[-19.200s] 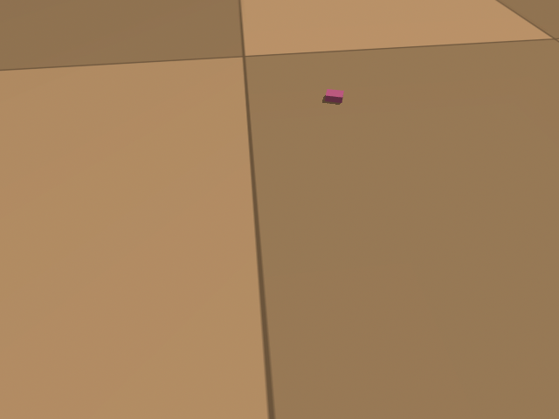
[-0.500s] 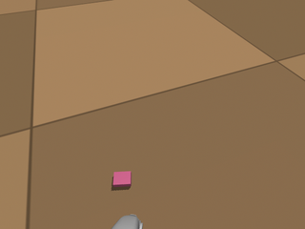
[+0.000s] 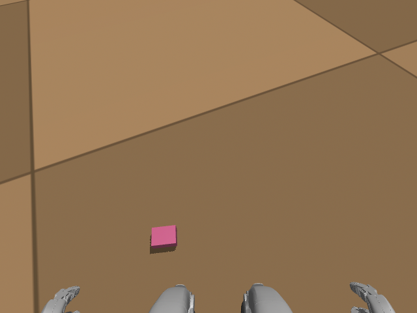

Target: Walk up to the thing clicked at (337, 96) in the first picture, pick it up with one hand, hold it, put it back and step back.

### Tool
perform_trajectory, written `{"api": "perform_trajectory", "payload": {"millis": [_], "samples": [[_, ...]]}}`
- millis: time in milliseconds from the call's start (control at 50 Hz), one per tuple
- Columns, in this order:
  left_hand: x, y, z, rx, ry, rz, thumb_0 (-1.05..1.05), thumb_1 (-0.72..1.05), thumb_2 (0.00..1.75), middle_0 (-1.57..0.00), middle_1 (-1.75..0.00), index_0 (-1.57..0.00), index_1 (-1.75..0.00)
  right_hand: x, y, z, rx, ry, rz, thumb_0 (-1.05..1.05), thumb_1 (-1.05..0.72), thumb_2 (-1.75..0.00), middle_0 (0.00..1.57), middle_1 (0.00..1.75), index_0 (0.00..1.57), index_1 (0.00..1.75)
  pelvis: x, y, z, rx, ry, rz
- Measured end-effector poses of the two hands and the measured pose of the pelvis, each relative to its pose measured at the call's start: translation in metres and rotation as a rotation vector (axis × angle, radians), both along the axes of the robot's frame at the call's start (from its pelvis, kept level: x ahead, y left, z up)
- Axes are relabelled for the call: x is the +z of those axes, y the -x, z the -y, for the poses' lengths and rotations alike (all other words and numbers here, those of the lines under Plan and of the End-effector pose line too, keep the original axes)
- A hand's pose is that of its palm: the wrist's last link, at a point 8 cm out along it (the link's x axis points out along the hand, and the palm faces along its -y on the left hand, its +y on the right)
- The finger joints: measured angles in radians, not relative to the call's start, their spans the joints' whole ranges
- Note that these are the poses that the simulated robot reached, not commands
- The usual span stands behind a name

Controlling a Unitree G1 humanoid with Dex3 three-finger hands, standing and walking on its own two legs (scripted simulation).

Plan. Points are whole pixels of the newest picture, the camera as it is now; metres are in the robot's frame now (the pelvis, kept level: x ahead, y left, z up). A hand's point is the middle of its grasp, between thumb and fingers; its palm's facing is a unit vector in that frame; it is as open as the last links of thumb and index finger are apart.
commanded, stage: walk up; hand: left
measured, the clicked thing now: (164, 236) +0.49 +0.25 -0.72
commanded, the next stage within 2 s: stand in 0.84 s
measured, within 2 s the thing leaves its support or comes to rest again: neither
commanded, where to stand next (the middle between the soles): +0.11 +0.01 m, yaw +0 degrees
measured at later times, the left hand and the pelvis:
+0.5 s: hand out of the picture +0.03 +0.29 -0.12, palm faces -0.04 -0.92 -0.39, open 7.4 cm; pelvis -0.02 +0.01 +0.03, yaw +1 degrees
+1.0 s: hand out of the picture +0.09 +0.30 -0.13, palm faces +0.01 -0.94 -0.34, open 7.4 cm; pelvis +0.00 +0.03 +0.03, yaw +1 degrees
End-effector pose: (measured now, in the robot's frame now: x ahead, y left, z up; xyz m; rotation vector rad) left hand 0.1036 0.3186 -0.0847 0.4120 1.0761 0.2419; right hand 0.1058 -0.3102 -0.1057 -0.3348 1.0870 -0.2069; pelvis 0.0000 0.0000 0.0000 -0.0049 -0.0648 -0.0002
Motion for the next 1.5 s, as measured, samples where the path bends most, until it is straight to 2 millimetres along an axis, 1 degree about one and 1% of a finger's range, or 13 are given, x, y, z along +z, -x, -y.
{"api": "perform_trajectory", "payload": {"millis": [100, 200, 360, 460, 520, 600, 700, 800, 880, 1020, 1200, 1360, 1500], "samples": [[0.007, 0.018, 0.007, -0.007, -0.027, -0.01, 0.01, 0.9, 0.9, -0.2, -0.3, -0.21, -0.3, -0.016, 0.009, 0.001, 0.008, -0.017, -0.037, 0.01, -0.9, -0.9, 0.2, 0.3, 0.2, 0.3, 0.0, 0.024, 0.0, 0.007, -0.021, -0.01], [0.011, 0.04, 0.001, 0.012, -0.024, -0.002, 0.01, 0.9, 0.9, -0.21, -0.3, -0.21, -0.3, -0.017, 0.053, -0.004, 0.037, -0.028, -0.135, 0.01, -0.91, -0.9, 0.2, 0.3, 0.2, 0.3, 0.004, 0.035, -0.005, 0.033, -0.028, -0.033], [0.007, 0.084, -0.017, 0.067, 0.029, -0.095, 0.01, 0.9, 0.9, -0.2, -0.3, -0.21, -0.3, 0.016, 0.135, -0.007, -0.03, 0.011, -0.236, 0.01, -0.9, -0.9, 0.2, 0.3, 0.2, 0.3, 0.022, 0.032, -0.014, 0.047, -0.023, -0.018], [0.009, 0.087, -0.015, 0.044, 0.052, -0.149, 0.01, 0.9, 0.9, -0.2, -0.3, -0.21, -0.3, 0.032, 0.151, 0.004, -0.068, 0.035, -0.267, 0.01, -0.9, -0.9, 0.2, 0.3, 0.21, 0.3, 0.03, 0.022, -0.009, 0.028, -0.01, -0.016], [0.006, 0.075, -0.009, 0.031, 0.047, -0.157, 0.01, 0.9, 0.9, -0.2, -0.3, -0.21, -0.3, 0.028, 0.144, 0.014, -0.077, 0.043, -0.271, 0.01, -0.9, -0.9, 0.2, 0.3, 0.21, 0.3, 0.026, 0.013, -0.003, 0.015, -0.01, -0.017], [-0.001, 0.053, 0.004, 0.021, 0.038, -0.102, 0.01, 0.9, 0.9, -0.2, -0.3, -0.21, -0.3, 0.012, 0.117, 0.022, -0.067, 0.038, -0.249, 0.01, -0.9, -0.9, 0.2, 0.3, 0.2, 0.3, 0.015, 0.006, 0.004, 0.01, 0.018, -0.004], [0.007, 0.036, 0.013, 0.011, 0.06, -0.031, 0.01, 0.9, 0.9, -0.2, -0.3, -0.21, -0.3, 0.011, 0.072, 0.011, -0.014, 0.019, -0.176, 0.01, -0.91, -0.9, 0.2, 0.3, 0.2, 0.3, 0.02, 0.002, 0.0, 0.02, 0.006, 0.002], [0.001, 0.026, 0.0, 0.016, 0.062, -0.025, 0.01, 0.9, 0.9, -0.21, -0.3, -0.21, -0.3, 0.01, 0.04, -0.005, 0.0, 0.013, -0.103, 0.01, -0.91, -0.9, 0.2, 0.3, 0.2, 0.3, 0.015, 0.001, -0.012, 0.013, 0.0, 0.002], [-0.013, 0.016, -0.017, 0.027, 0.073, -0.032, 0.01, 0.9, 0.9, -0.21, -0.3, -0.21, -0.3, 0.01, 0.037, -0.022, -0.008, 0.035, -0.08, 0.01, -0.91, -0.9, 0.2, 0.3, 0.2, 0.3, 0.008, 0.007, -0.027, 0.01, -0.011, 0.005], [-0.007, 0.024, -0.023, 0.047, 0.112, -0.081, 0.01, 0.9, 0.9, -0.2, -0.3, -0.21, -0.3, 0.027, 0.05, -0.047, -0.023, 0.005, -0.124, 0.01, -0.9, -0.9, 0.2, 0.3, 0.2, 0.3, 0.028, -0.004, -0.034, 0.012, 0.006, -0.02], [0.003, 0.043, -0.016, 0.066, 0.097, -0.161, 0.01, 0.9, 0.9, -0.2, -0.3, -0.21, -0.3, 0.025, 0.025, -0.047, -0.035, -0.042, -0.105, 0.01, -0.9, -0.9, 0.2, 0.3, 0.2, 0.3, 0.038, -0.011, -0.03, 0.005, 0.001, -0.016], [0.009, 0.026, -0.005, 0.054, 0.106, -0.133, 0.01, 0.9, 0.9, -0.2, -0.3, -0.21, -0.3, 0.027, -0.001, -0.045, -0.017, -0.057, -0.075, 0.01, -0.9, -0.9, 0.2, 0.3, 0.2, 0.3, 0.042, -0.017, -0.026, 0.009, -0.001, -0.018], [0.01, 0.008, 0.0, 0.047, 0.113, -0.111, 0.01, 0.9, 0.9, -0.2, -0.3, -0.21, -0.3, 0.031, -0.008, -0.041, -0.018, -0.047, -0.082, 0.01, -0.9, -0.9, 0.2, 0.3, 0.2, 0.3, 0.043, -0.023, -0.023, 0.008, -0.003, -0.025]]}}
